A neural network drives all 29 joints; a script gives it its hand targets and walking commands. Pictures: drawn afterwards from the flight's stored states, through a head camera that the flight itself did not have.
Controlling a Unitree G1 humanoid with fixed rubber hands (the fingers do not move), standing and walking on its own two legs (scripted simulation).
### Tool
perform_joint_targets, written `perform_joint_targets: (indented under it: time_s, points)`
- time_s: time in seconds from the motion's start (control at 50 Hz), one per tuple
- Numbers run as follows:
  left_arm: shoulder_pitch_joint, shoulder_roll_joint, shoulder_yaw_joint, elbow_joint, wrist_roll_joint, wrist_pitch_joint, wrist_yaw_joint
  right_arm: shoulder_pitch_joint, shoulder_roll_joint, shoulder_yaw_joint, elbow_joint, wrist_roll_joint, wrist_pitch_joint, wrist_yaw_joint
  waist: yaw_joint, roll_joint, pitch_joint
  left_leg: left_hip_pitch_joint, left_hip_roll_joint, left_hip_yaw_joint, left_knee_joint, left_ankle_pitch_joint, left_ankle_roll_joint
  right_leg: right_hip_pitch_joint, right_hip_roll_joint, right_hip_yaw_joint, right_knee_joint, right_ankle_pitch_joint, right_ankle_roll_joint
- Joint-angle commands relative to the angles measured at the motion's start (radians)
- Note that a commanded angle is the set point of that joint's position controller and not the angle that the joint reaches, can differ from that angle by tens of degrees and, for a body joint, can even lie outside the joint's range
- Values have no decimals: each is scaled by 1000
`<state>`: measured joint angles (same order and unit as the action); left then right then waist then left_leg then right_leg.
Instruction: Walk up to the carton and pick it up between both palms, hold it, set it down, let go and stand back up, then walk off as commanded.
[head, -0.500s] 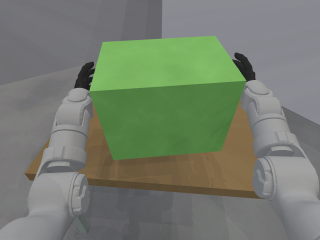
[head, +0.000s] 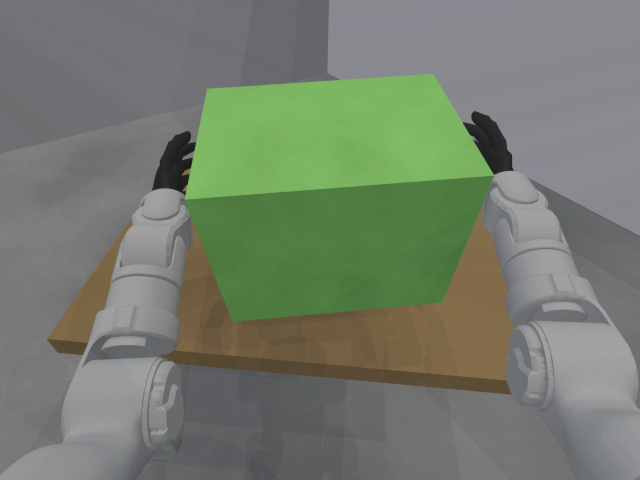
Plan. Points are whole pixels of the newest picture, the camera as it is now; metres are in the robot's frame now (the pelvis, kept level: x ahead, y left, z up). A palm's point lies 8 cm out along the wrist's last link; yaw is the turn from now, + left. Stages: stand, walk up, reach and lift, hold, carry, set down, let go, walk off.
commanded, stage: set down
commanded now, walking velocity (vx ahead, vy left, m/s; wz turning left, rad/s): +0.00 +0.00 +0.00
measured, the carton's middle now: (330, 200) +0.44 +0.00 +0.14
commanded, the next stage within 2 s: none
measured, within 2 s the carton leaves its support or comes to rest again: neither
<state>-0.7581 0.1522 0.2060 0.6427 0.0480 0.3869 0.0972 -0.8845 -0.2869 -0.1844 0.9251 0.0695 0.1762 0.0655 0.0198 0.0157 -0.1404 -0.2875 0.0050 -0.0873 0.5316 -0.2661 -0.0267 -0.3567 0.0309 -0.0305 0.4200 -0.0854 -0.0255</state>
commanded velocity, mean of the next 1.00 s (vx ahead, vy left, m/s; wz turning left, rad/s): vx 0.00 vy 0.00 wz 0.00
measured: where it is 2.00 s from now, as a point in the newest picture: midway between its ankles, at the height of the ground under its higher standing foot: outside the picture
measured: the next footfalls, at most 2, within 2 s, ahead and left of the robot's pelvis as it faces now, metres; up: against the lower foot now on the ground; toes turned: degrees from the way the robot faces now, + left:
none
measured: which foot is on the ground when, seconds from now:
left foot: down 0.00-1.00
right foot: down 0.00-1.00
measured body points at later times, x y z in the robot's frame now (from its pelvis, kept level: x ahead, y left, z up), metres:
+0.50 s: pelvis +0.01 +0.00 +0.00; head -0.02 +0.00 +0.45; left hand +0.42 +0.20 +0.16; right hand +0.44 -0.21 +0.18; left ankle +0.01 +0.14 -0.74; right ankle +0.08 -0.10 -0.74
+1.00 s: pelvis +0.02 +0.00 +0.00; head +0.01 +0.00 +0.45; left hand +0.42 +0.19 +0.13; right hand +0.45 -0.21 +0.16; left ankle +0.01 +0.14 -0.74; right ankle +0.08 -0.10 -0.74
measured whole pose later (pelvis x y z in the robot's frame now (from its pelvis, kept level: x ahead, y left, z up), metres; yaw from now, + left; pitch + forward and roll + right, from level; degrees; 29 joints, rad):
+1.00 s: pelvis +0.02 +0.00 +0.00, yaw +0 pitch +3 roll -1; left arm -0.68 0.09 0.21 0.72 0.05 0.21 0.14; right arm -0.83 -0.29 -0.20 1.03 0.05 0.01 0.10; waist 0.02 0.02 -0.10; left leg -0.29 0.01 -0.09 0.52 -0.28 -0.03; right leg -0.36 0.03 -0.04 0.42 -0.11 -0.03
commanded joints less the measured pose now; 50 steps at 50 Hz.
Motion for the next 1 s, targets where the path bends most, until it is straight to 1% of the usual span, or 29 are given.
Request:
perform_joint_targets:
  time_s: [0.0, 0.02, 0.04, 0.08, 0.1, 0.12, 0.2, 0.22, 0.28, 0.3, 0.36, 0.4, 0.42, 0.44, 0.46, 0.48, 0.54, 0.56, 0.6, 0.66, 0.7, 0.74, 0.78, 0.8, 0.82, 0.84, 0.86, 0.92, 0.98]
  points:
    - [-791, -626, -252, -214, -105, -106, -143, -760, 550, 151, -202, 31, -91, 205, -27, -56, -406, -172, -26, 14, -320, -46, 38, 554, -9, -32, -65, -67, 14]
    - [-756, -621, -232, -115, -99, -99, -148, -734, 538, 111, -132, -9, -87, 213, -41, -55, -331, -202, -24, 8, -337, -108, 38, 535, -14, -25, -63, -87, 4]
    - [-819, -659, -279, -215, -115, -129, -139, -730, 539, 126, -160, 7, -114, 218, -42, -13, -384, -175, -16, 6, -335, -100, 24, 532, -1, -28, -55, -81, 9]
    - [-819, -691, -312, -233, -118, -149, -129, -781, 528, 127, -227, 26, -147, 222, -44, -7, -446, -181, -15, 4, -321, -54, 17, 580, -7, -29, -52, 7, 8]
    - [-791, -690, -293, -192, -110, -162, -122, -819, 523, 134, -237, 27, -155, 223, -14, -7, -451, -183, -17, 7, -331, -79, 20, 545, -6, -29, -56, -33, 13]
    - [-791, -681, -288, -170, -124, -164, -122, -811, 538, 141, -238, 9, -143, 220, -8, -54, -426, -200, -18, 10, -327, -87, 32, 550, -3, -29, -51, -32, 14]
    - [-826, -641, -251, -184, -101, -183, -109, -728, 572, 135, -114, 11, -145, 236, 12, -50, -401, -186, -37, 44, -311, -63, 31, 511, -25, -10, -67, -95, 22]
    - [-816, -642, -244, -149, -99, -184, -113, -720, 569, 126, -91, 2, -141, 237, -7, -64, -386, -194, -31, 33, -325, -67, 31, 514, -16, -23, -60, -76, 19]
    - [-796, -704, -318, -219, -108, -215, -98, -754, 543, 150, -187, 33, -185, 235, -2, -22, -492, -171, -14, 17, -313, -42, 19, 540, -1, -34, -48, 13, 19]
    - [-834, -703, -309, -247, -112, -221, -88, -759, 551, 154, -208, 32, -190, 234, 10, -58, -539, -155, -14, 21, -299, -9, 20, 537, 0, -27, -47, 37, 20]
    - [-813, -662, -311, -255, -108, -233, -83, -677, 557, 172, -139, 29, -178, 230, 10, -91, -512, -152, -31, 42, -285, 22, 12, 544, -8, -13, -58, 55, 16]
    - [-784, -668, -292, -178, -98, -225, -87, -691, 527, 145, -113, 25, -177, 240, 8, -18, -428, -189, -15, 9, -309, -52, 13, 514, -7, -22, -46, 16, 16]
    - [-799, -651, -273, -203, -94, -215, -88, -674, 531, 136, -70, 23, -164, 241, 7, -49, -397, -168, -17, 29, -308, -39, 17, 493, -2, -23, -55, -8, 15]
    - [-708, -640, -234, -147, -66, -206, -96, -652, 556, 166, -116, 24, -161, 240, 43, -69, -378, -142, -29, 42, -296, -19, 13, 506, -7, -8, -76, -15, 15]
    - [-694, -659, -250, -164, -75, -206, -96, -661, 528, 162, -142, 19, -172, 237, 32, -81, -377, -170, -23, 39, -301, 11, 19, 524, -9, -15, -69, 14, 17]
    - [-690, -653, -279, -189, -65, -200, -102, -640, 520, 138, -132, 13, -170, 228, -12, -68, -413, -153, -27, 35, -286, 32, 7, 549, -10, -14, -64, 75, 11]
    - [-738, -684, -290, -222, -80, -231, -93, -670, 542, 168, -151, 28, -185, 233, 17, -44, -471, -148, -21, 31, -281, 46, -2, 543, -6, -10, -58, 85, 11]
    - [-776, -675, -295, -244, -79, -232, -89, -666, 521, 166, -167, 32, -190, 239, 2, -37, -485, -135, -26, 34, -268, 41, -2, 508, -6, -12, -55, 69, 9]
    - [-732, -674, -292, -231, -77, -249, -80, -679, 556, 174, -179, 36, -203, 246, 44, -63, -507, -145, -26, 39, -263, 68, -7, 511, -2, -14, -55, 86, 11]
    - [-716, -648, -286, -205, -76, -246, -84, -605, 510, 143, -103, 17, -194, 246, 13, -46, -440, -136, -27, 38, -269, 57, -11, 477, -4, -18, -62, 78, 12]
    - [-716, -675, -278, -188, -67, -260, -78, -664, 528, 140, -103, -1, -203, 251, 39, -47, -470, -145, -19, 40, -284, 50, -4, 471, -10, -16, -66, 49, 10]
    - [-726, -704, -339, -281, -83, -275, -70, -625, 519, 157, -161, 23, -235, 236, -2, -20, -572, -107, -20, 34, -244, 137, -27, 486, -3, -27, -49, 164, 5]
    - [-712, -673, -313, -249, -41, -270, -65, -597, 489, 128, -77, 12, -223, 249, 28, -2, -496, -99, -11, 38, -265, 125, -37, 425, 1, -33, -55, 99, 5]
    - [-689, -653, -285, -181, -50, -264, -69, -585, 471, 126, -98, -9, -215, 251, 33, -48, -451, -112, -15, 34, -271, 74, -22, 430, 3, -29, -66, 74, 3]
    - [-629, -644, -252, -148, -42, -246, -73, -544, 466, 118, -39, -12, -201, 249, 15, -56, -380, -114, -12, 41, -277, 72, -22, 445, 4, -35, -74, 72, 2]
    - [-675, -665, -286, -191, -46, -256, -71, -576, 494, 126, -86, -5, -220, 252, 15, -12, -427, -103, -11, 44, -272, 92, -27, 438, -2, -32, -70, 90, 2]
    - [-686, -649, -255, -183, -35, -250, -76, -606, 468, 119, -108, -7, -213, 253, 38, -46, -455, -112, -15, 52, -270, 74, -18, 445, -2, -22, -72, 70, 3]
    - [-700, -693, -304, -218, -60, -288, -66, -622, 463, 108, -124, -21, -251, 253, 9, -46, -486, -113, -14, 43, -254, 128, -30, 437, 2, -35, -55, 107, 10]
    - [-627, -615, -247, -116, -29, -287, -78, -557, 479, 93, -97, -48, -238, 252, 39, -58, -440, -127, -20, 65, -272, 62, -11, 423, -13, -24, -74, 59, 13]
